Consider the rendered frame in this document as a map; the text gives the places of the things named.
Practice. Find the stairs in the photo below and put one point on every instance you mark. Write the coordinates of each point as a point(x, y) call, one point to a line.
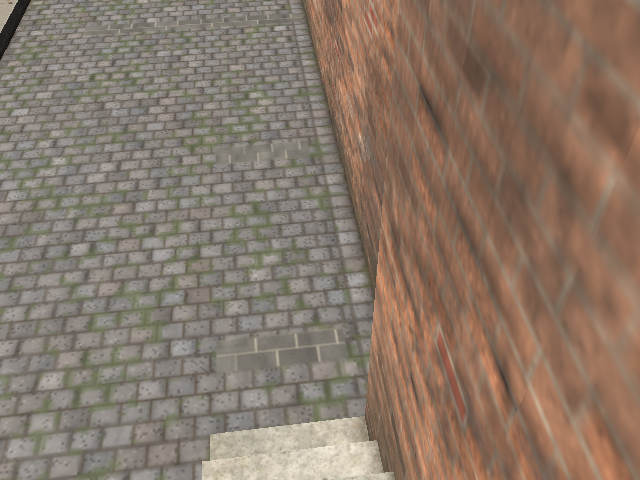
point(325, 450)

